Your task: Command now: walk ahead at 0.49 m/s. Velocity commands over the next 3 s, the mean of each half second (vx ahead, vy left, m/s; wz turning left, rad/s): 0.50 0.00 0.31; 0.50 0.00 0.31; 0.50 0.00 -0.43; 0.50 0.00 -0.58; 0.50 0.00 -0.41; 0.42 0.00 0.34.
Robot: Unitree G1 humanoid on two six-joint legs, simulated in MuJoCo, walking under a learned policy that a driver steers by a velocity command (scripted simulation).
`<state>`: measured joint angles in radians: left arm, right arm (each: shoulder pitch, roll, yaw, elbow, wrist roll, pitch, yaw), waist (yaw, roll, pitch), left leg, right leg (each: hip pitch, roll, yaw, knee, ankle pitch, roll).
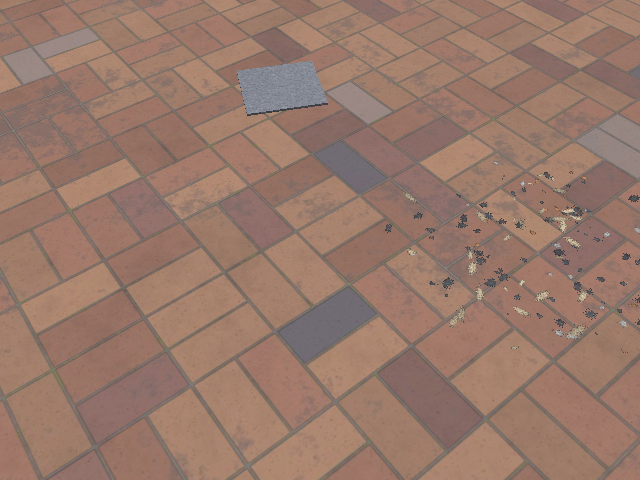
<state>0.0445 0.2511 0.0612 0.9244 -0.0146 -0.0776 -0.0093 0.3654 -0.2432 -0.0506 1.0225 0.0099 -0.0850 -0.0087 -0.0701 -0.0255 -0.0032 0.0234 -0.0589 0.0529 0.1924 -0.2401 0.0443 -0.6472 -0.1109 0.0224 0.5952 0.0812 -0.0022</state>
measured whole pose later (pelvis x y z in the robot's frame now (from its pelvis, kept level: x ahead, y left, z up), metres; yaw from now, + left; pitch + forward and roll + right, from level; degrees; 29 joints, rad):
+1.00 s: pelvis +0.56 +0.08 +0.00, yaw +20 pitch +1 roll +1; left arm 0.10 0.28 0.07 0.87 -0.01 -0.08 -0.01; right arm 0.28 -0.23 -0.06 0.88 -0.01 -0.09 0.00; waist -0.04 -0.05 0.02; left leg -0.03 -0.10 0.03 0.22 -0.21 0.10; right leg -0.71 -0.14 0.03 0.75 0.07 0.00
